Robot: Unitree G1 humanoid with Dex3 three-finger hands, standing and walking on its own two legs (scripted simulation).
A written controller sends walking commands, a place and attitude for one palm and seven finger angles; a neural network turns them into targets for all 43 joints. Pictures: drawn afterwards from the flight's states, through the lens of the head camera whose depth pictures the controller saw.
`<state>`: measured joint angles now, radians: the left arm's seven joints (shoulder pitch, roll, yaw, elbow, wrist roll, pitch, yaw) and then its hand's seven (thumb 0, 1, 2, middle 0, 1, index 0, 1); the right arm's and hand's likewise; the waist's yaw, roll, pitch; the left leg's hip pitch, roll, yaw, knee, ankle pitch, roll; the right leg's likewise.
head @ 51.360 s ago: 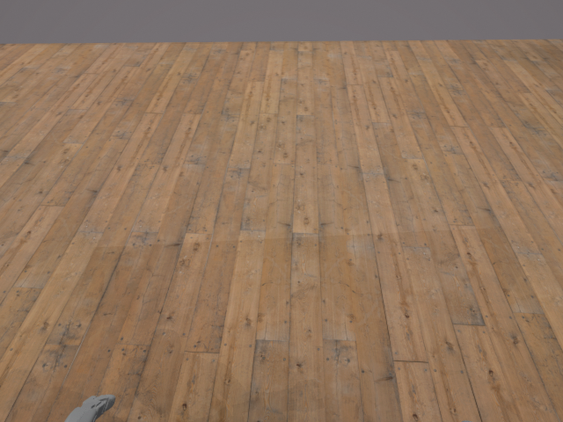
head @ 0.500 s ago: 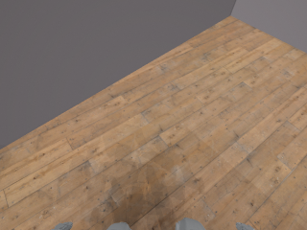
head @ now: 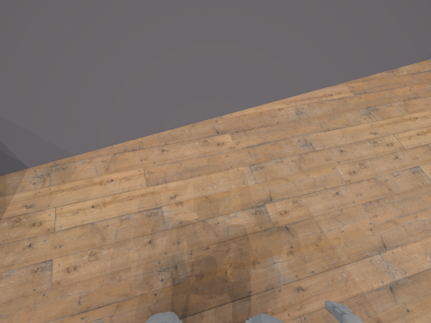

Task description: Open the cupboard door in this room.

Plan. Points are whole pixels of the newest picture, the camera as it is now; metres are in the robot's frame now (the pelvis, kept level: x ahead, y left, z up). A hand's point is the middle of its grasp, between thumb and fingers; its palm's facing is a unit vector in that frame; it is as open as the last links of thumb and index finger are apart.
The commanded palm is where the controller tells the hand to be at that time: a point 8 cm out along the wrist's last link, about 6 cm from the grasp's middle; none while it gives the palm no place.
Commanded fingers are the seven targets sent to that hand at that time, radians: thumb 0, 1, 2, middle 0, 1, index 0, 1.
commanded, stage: turn to face it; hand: left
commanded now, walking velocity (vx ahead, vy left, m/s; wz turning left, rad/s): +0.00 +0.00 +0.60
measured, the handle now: out of the picture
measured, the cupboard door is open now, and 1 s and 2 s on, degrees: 48 48 48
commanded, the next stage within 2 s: take the last steps up to it in 1.96 s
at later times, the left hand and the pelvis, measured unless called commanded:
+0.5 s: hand out of the picture +0.06 +0.17 -0.15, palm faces +0.28 -0.93 -0.23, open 7.4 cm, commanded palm none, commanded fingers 0.00 0.90 0.90 -0.20 -0.30 -0.20 -0.30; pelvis +0.03 -0.04 +0.01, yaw +18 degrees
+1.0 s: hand out of the picture +0.04 +0.19 -0.14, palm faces +0.56 -0.78 -0.30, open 7.4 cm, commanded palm none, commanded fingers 0.00 0.90 0.90 -0.20 -0.30 -0.20 -0.30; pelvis +0.06 -0.05 +0.01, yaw +36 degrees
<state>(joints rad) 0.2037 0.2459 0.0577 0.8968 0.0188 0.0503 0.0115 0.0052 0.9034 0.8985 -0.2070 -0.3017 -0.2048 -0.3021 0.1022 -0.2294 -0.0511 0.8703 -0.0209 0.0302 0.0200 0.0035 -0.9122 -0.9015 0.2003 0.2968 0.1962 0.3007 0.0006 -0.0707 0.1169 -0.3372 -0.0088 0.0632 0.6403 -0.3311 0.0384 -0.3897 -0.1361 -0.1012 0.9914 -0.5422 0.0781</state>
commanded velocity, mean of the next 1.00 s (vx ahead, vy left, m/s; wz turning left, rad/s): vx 0.00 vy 0.00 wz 0.60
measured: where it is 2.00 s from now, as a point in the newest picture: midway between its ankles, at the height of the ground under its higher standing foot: outside the picture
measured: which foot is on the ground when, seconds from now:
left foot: down 0.00-0.26, up 0.28-0.56, down 0.58-0.92, up 0.94-1.00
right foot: up 0.00-0.24, down 0.26-0.56, up 0.58-0.92, down 0.94-1.00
